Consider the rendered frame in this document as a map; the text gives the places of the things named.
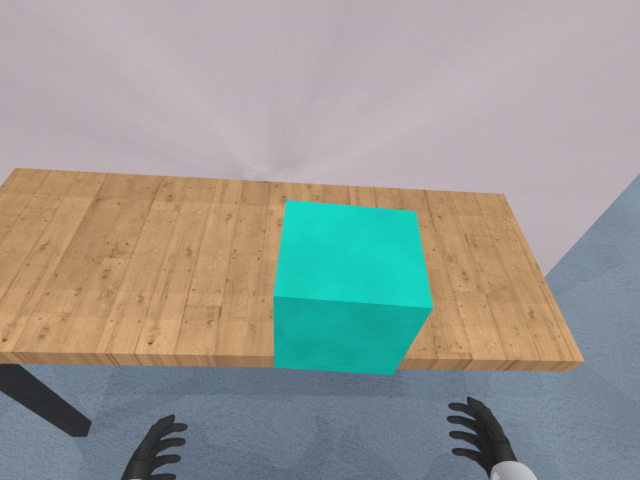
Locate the robot right hand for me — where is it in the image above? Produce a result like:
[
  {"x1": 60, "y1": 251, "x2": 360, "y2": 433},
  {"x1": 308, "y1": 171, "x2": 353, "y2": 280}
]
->
[{"x1": 447, "y1": 397, "x2": 518, "y2": 480}]

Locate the carton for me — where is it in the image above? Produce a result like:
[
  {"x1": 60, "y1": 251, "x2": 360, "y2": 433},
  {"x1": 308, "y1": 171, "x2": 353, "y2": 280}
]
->
[{"x1": 273, "y1": 200, "x2": 433, "y2": 375}]

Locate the table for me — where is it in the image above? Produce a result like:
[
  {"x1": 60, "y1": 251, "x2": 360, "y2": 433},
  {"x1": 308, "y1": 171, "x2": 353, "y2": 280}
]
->
[{"x1": 0, "y1": 168, "x2": 584, "y2": 437}]

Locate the robot left hand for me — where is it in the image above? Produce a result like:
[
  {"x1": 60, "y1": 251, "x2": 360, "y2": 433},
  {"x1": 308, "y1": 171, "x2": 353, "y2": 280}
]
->
[{"x1": 121, "y1": 414, "x2": 187, "y2": 480}]

